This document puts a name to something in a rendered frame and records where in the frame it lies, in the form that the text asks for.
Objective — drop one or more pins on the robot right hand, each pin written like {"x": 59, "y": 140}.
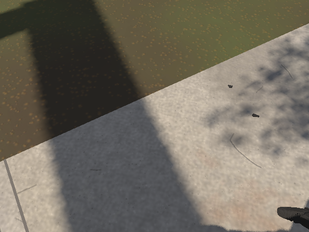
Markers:
{"x": 297, "y": 215}

